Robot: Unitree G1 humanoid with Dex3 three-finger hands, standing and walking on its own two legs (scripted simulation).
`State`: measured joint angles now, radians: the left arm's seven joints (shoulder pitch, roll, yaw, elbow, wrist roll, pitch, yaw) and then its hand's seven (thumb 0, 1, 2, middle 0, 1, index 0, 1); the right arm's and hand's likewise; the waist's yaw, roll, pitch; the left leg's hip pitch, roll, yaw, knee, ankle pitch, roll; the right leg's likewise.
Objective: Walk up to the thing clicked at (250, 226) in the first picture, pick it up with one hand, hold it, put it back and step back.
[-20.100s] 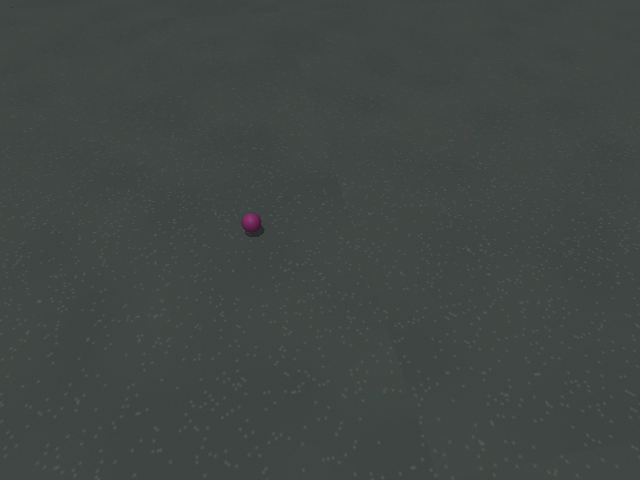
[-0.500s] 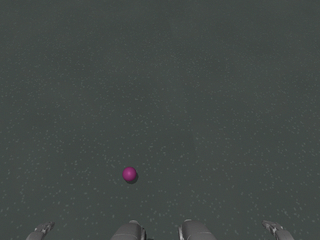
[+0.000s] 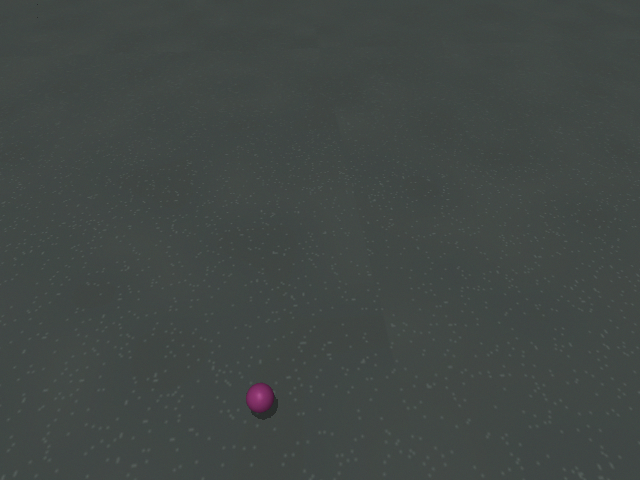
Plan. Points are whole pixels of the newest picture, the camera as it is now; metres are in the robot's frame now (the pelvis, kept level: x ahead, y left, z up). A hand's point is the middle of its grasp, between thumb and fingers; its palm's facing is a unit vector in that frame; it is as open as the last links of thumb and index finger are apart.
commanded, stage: walk up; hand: left
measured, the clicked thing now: (260, 397) +0.49 +0.19 -0.73
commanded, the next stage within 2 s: stand in 0.20 s
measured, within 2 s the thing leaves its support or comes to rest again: neither
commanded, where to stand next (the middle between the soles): +0.12 -0.03 m, yaw -1 degrees
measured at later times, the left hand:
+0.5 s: hand out of the picture +0.10 +0.25 -0.15, palm faces -0.05 -0.95 -0.32, open 7.4 cm
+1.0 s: hand out of the picture +0.09 +0.26 -0.16, palm faces -0.06 -0.94 -0.32, open 7.4 cm
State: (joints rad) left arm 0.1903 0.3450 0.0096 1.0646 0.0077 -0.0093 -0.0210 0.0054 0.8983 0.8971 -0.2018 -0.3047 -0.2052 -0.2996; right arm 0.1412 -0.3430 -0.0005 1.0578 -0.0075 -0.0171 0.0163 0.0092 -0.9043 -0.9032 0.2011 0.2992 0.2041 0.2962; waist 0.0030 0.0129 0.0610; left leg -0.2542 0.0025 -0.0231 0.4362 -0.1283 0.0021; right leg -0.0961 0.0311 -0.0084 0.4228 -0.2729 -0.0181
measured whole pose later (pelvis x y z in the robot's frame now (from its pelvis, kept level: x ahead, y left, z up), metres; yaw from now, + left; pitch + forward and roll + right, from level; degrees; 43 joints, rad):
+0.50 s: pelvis +0.01 +0.01 +0.01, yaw -1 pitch -3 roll +0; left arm 0.11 0.35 0.00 1.12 0.00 -0.02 -0.02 0.00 0.90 0.90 -0.20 -0.30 -0.20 -0.30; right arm 0.09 -0.34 -0.01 1.14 -0.01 -0.02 0.01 0.01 -0.91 -0.90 0.20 0.30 0.20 0.30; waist -0.01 -0.01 0.06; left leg -0.18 0.00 0.01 0.33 -0.10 0.01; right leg -0.03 0.02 0.02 0.31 -0.23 0.00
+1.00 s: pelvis +0.02 +0.02 +0.01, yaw -2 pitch -3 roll +0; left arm 0.14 0.36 0.00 1.13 0.01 -0.01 -0.01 0.00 0.90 0.90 -0.20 -0.30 -0.20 -0.30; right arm 0.07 -0.34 -0.01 1.15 -0.01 -0.01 0.00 0.01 -0.90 -0.90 0.20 0.30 0.20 0.30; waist -0.01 -0.02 0.05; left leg -0.17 -0.02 0.02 0.33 -0.11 0.02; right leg -0.02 0.00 0.03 0.31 -0.24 0.01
